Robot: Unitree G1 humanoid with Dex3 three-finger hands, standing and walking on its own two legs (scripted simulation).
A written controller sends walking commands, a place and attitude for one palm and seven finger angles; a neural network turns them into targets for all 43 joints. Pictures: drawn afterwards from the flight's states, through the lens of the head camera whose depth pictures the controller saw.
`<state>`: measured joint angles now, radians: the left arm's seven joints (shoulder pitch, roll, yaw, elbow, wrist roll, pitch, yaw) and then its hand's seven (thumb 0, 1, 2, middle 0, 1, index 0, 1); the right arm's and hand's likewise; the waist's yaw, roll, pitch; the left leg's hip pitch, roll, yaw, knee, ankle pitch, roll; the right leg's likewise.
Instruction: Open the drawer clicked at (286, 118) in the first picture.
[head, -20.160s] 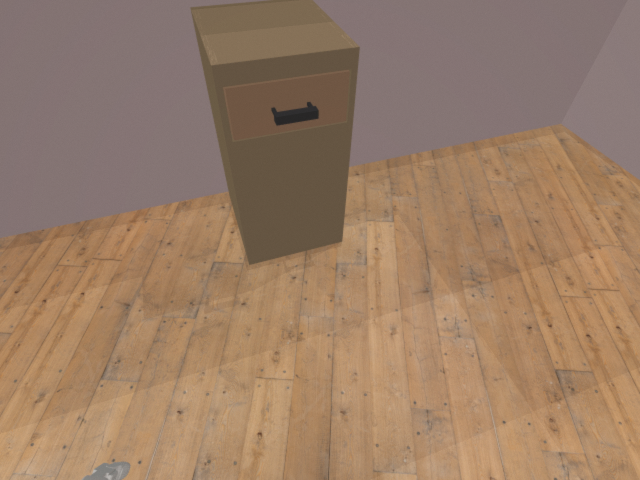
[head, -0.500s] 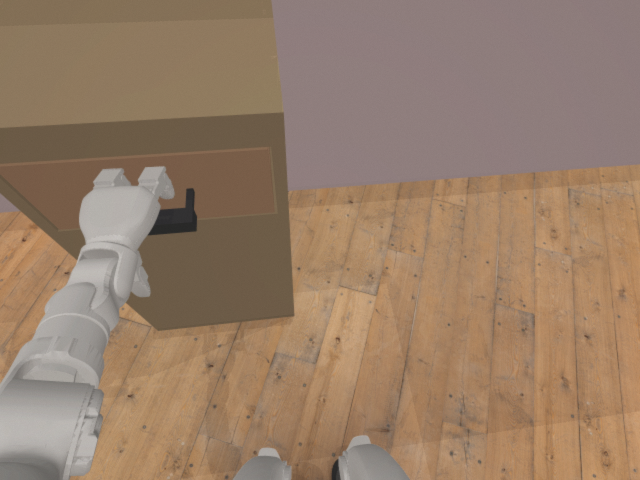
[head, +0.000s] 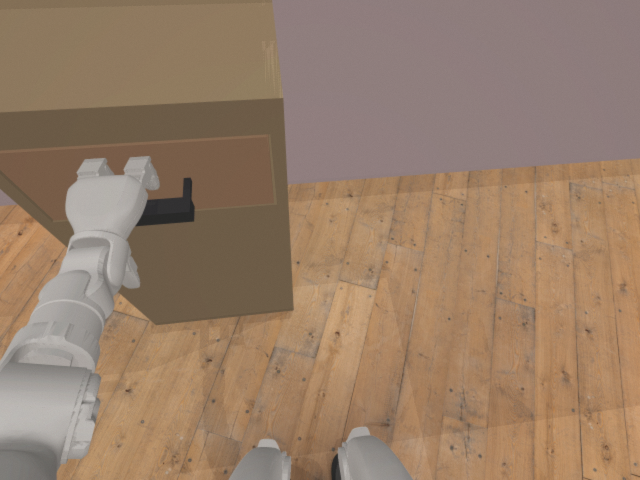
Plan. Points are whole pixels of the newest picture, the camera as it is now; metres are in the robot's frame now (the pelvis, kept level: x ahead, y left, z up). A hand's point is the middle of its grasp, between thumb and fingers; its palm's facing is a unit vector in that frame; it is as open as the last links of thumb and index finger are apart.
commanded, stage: lower the fingers behind the handle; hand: left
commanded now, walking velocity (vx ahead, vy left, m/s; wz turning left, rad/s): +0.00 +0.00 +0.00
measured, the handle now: (149, 199) +0.50 +0.24 -0.03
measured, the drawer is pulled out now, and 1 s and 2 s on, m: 0.00 0.00 0.00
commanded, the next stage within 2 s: lift the fingers back up to retry in 0.60 s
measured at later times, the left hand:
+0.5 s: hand (129, 224) +0.45 +0.26 -0.02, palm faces -0.05 +0.02 -1.00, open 13.8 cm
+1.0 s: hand (129, 223) +0.45 +0.26 -0.01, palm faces -0.10 -0.03 -0.99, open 13.8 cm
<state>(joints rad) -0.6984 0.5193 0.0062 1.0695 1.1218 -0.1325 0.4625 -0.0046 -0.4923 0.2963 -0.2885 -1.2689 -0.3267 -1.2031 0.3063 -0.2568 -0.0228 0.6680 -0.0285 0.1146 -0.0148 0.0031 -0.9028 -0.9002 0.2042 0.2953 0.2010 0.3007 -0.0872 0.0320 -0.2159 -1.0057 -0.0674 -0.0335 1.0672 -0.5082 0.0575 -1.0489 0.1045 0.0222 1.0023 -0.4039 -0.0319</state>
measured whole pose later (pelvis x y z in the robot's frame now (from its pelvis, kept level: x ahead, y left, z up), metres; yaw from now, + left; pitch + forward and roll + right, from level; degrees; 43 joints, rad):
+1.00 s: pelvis -0.03 -0.01 +0.00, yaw +0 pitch +25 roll -2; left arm -0.78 0.56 0.01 1.07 1.07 -0.08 0.34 0.00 -0.49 0.30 -0.27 -1.23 -0.33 -1.21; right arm 0.33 -0.25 0.01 0.65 0.00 0.07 -0.05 0.00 -0.90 -0.90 0.20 0.30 0.20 0.30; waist -0.13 0.04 -0.18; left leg -1.05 -0.07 -0.04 1.08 -0.47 0.05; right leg -1.09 0.10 0.01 1.00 -0.36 -0.03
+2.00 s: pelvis +0.01 +0.00 +0.04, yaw +1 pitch +20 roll -2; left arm -0.65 0.43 -0.05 0.99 1.10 -0.05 0.43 -0.01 -0.49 0.30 -0.32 -1.20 -0.32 -1.20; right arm 0.30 -0.24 -0.05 0.67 -0.01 0.15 0.00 0.00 -0.90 -0.90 0.20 0.30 0.20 0.30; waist -0.07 0.05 -0.16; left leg -0.75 -0.07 -0.04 0.86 -0.44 0.06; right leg -0.80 0.09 0.03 0.81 -0.35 -0.03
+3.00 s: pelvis +0.02 +0.00 +0.04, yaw +0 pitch +20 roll -2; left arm -0.61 0.47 -0.03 0.96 1.09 -0.12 0.38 -0.01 -0.49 0.30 -0.33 -1.21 -0.33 -1.21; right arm 0.35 -0.24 -0.05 0.68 -0.01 0.13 -0.02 0.00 -0.90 -0.90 0.20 0.30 0.20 0.30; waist -0.07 0.04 -0.17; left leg -0.76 -0.07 -0.03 0.85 -0.44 0.06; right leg -0.80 0.09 0.04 0.80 -0.34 -0.03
